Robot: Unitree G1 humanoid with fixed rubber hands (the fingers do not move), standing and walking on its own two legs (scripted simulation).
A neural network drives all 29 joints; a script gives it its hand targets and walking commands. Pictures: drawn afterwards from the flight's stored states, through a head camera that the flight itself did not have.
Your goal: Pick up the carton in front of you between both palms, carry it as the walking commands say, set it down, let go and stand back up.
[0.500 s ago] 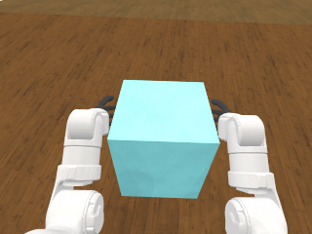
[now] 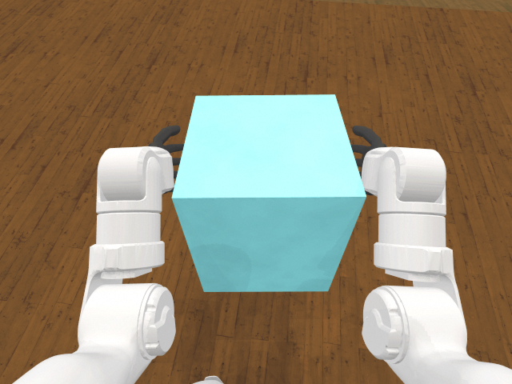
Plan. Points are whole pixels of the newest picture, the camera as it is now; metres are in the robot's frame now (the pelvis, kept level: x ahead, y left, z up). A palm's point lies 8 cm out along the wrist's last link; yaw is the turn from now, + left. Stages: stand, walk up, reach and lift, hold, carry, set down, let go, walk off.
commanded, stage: carry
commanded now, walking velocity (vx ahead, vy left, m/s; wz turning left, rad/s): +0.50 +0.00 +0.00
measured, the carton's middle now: (265, 199) +0.39 +0.01 +0.10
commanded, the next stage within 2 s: none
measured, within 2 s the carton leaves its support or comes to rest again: neither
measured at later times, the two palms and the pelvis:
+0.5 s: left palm (191, 52) +0.66 +0.16 +0.21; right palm (345, 52) +0.68 -0.14 +0.21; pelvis +0.29 -0.01 +0.05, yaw +2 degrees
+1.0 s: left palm out of the picture +0.97 +0.18 +0.25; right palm out of the picture +0.95 -0.12 +0.25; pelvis +0.58 +0.04 +0.10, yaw +1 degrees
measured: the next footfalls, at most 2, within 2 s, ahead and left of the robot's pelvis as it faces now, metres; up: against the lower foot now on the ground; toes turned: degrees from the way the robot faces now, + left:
right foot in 0.42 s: +0.43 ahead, -0.09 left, +0.04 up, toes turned -6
left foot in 0.84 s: +0.68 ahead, +0.13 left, +0.08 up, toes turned +8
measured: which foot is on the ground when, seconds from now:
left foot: down 0.00-0.44, up 0.46-0.82, down 0.84-1.00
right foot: up 0.00-0.40, down 0.42-0.84, up 0.86-1.00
